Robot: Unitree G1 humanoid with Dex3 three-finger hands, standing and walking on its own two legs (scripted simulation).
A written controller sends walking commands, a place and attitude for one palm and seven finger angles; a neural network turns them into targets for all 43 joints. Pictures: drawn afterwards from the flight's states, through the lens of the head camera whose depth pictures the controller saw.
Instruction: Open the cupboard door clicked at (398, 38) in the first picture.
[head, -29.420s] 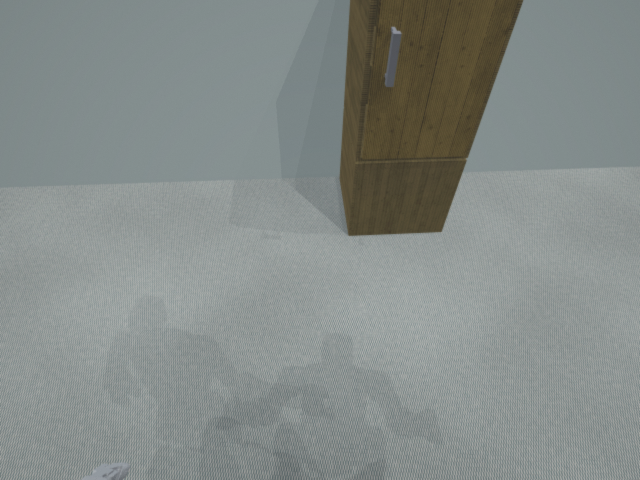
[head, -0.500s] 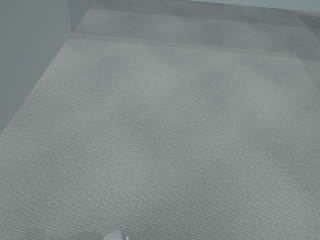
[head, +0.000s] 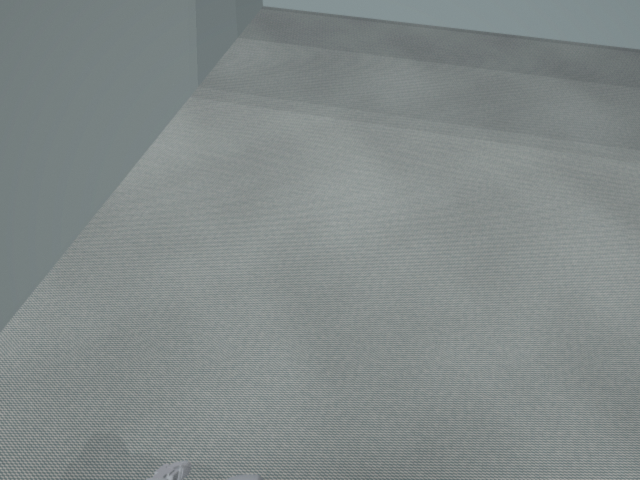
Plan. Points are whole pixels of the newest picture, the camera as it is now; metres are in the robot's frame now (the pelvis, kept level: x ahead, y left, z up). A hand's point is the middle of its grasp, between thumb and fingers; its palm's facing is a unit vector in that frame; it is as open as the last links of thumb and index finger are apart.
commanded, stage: turn to face it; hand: left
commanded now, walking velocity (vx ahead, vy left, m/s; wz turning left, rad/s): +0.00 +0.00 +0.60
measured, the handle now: out of the picture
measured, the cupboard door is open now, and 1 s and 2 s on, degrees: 40 40 40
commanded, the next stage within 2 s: none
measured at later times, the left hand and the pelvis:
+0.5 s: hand out of the picture +0.13 +0.21 -0.15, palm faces +0.29 -0.91 -0.30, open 7.4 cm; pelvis +0.08 -0.03 -0.01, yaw +17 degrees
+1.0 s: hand out of the picture +0.04 +0.19 -0.17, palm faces +0.60 -0.76 -0.25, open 7.4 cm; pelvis +0.11 -0.03 +0.00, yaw +36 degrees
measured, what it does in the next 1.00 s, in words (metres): walks ahead, turning left: left foot, then right foot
